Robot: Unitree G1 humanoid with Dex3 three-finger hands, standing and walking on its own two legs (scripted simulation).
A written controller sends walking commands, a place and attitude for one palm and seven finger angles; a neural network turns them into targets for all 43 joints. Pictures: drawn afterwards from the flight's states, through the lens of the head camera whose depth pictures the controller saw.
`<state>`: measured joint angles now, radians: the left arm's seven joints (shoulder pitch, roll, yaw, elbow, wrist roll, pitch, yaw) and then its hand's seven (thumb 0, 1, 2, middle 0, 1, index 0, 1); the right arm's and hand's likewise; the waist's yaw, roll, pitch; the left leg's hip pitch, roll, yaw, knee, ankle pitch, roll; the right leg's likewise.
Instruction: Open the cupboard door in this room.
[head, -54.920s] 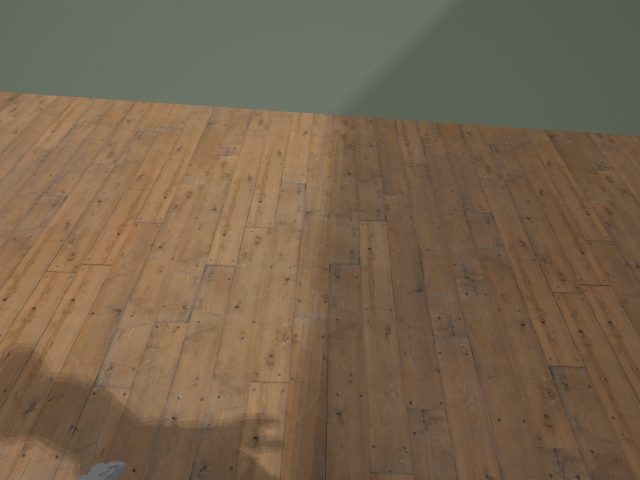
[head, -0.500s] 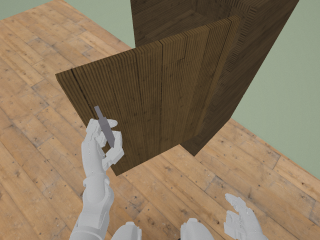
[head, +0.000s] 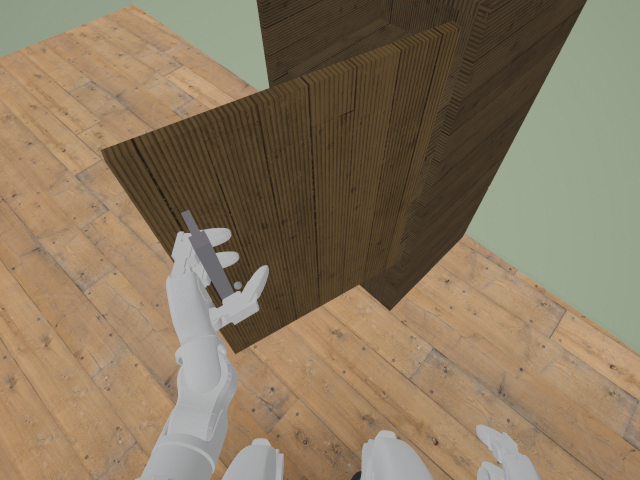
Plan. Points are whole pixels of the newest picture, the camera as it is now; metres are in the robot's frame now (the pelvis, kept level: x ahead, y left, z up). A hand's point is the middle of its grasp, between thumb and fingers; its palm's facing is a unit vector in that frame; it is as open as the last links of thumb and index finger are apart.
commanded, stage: open thumb and fingers to let go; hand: left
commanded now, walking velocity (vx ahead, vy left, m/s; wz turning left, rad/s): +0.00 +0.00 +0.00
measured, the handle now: (208, 257) +0.38 +0.16 +0.04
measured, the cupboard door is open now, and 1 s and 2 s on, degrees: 77 76 76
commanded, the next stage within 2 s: slide the hand sideways off the handle in 0.48 s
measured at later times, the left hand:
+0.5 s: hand (234, 289) +0.34 +0.12 +0.03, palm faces +0.29 -0.96 -0.01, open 14.8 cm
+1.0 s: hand (218, 316) +0.31 +0.13 +0.03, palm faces -0.17 -0.98 +0.01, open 16.1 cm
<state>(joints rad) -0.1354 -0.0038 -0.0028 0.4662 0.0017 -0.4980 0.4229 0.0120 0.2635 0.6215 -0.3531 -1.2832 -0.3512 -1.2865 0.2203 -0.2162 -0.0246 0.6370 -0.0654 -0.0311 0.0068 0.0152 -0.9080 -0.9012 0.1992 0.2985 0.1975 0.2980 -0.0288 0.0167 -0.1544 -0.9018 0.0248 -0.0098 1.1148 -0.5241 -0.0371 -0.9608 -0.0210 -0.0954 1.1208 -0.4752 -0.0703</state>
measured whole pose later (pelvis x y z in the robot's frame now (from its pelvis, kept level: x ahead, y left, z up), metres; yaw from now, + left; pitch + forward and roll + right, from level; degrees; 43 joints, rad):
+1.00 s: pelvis -0.01 +0.05 -0.01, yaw -1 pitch +18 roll -1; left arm -0.05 0.11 -0.07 0.31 -0.11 -0.42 -0.08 -0.01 -0.50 0.30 -0.17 -0.35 -0.18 -0.34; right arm 0.24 -0.24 0.00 0.51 0.00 -0.04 0.02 0.02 -0.91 -0.90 0.20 0.30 0.20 0.30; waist -0.02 0.01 -0.16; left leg -0.94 0.00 0.03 1.19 -0.56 0.04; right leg -0.98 -0.04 -0.05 1.15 -0.47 0.00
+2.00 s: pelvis +0.00 +0.04 -0.02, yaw -1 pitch +18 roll -3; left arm 0.26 0.28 0.18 0.04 -0.30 -0.33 -0.36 -0.01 -0.50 0.30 -0.15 -0.30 -0.15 -0.30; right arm 0.24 -0.25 0.02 0.49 0.03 -0.13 -0.05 0.02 -0.90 -0.90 0.20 0.30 0.20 0.30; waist -0.01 0.03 -0.16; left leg -0.97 0.02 -0.02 1.26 -0.60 0.02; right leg -0.99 -0.02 -0.10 1.18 -0.50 -0.02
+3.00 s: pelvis +0.06 +0.05 +0.09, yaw -1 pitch -2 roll -1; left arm 0.49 0.35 0.28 -0.38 -0.05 -0.02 0.12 0.01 0.46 0.71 -0.19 -0.30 -0.20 -0.31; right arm 0.21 -0.23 0.04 0.61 0.01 -0.13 -0.08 0.02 -0.90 -0.90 0.20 0.30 0.20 0.30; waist 0.06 0.07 -0.02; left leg -0.11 0.00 0.03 0.48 -0.34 0.02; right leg -0.15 -0.01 -0.06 0.46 -0.27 0.01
